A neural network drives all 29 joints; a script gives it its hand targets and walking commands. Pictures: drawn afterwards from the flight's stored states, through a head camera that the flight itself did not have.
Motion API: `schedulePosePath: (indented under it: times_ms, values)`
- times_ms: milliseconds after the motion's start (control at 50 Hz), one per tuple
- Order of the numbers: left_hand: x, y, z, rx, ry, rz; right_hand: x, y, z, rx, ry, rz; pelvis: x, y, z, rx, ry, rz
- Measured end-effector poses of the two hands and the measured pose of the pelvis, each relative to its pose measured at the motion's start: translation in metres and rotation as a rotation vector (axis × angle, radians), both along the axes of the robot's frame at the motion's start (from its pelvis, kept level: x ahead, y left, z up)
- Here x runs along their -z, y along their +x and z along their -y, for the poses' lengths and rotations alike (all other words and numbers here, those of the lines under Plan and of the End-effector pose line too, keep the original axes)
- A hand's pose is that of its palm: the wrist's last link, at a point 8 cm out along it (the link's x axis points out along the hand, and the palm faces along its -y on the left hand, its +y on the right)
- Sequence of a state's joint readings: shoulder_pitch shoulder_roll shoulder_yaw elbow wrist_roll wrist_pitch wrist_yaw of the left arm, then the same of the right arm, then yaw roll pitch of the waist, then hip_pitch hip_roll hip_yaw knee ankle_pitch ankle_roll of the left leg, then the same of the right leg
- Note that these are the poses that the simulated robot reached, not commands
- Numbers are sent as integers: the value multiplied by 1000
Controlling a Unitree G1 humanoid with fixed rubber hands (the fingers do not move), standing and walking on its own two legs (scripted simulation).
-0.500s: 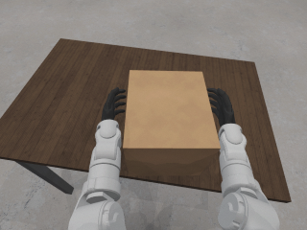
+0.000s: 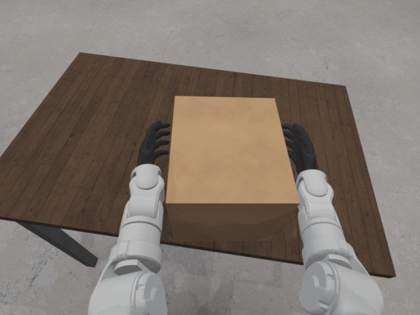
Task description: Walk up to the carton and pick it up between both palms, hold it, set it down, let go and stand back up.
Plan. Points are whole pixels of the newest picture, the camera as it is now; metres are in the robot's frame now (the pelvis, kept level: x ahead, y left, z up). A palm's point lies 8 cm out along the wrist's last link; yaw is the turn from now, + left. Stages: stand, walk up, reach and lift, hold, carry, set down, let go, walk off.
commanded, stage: set down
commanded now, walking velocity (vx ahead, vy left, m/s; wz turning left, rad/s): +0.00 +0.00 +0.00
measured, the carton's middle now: (224, 170) +0.41 -0.01 +0.00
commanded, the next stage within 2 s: none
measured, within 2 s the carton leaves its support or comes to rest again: neither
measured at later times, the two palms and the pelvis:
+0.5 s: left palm (145, 161) +0.41 +0.16 +0.02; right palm (297, 149) +0.45 -0.17 +0.03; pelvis +0.01 +0.00 -0.01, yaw -1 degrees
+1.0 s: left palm (126, 192) +0.33 +0.18 +0.03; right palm (324, 190) +0.36 -0.21 +0.03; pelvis -0.03 -0.01 -0.01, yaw +1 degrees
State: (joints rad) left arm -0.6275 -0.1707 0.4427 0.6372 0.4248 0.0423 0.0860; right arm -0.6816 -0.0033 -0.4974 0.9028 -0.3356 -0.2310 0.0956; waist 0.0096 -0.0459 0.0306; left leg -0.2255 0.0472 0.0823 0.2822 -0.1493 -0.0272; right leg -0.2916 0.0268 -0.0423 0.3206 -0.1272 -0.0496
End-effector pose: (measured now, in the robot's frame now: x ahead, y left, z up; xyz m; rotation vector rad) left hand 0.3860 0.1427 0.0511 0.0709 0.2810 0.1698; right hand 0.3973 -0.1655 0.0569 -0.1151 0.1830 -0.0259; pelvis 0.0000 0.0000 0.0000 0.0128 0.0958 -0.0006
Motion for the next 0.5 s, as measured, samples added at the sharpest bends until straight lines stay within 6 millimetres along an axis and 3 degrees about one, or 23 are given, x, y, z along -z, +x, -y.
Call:
schedulePosePath:
  times_ms: [260,500]
  values:
    - [28,24,-4,-13,18,-40,38,29,-3,22,69,-116,9,0,-4,25,-13,-158]
    - [33,21,-17,-34,-5,-8,26,55,3,23,87,-51,15,9,1,12,-20,-198]
